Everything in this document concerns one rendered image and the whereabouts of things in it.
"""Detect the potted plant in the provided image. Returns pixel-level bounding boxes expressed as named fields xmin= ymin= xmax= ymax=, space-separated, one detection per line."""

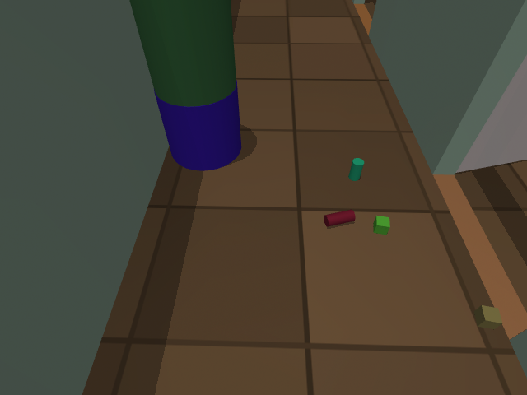
xmin=129 ymin=0 xmax=241 ymax=171

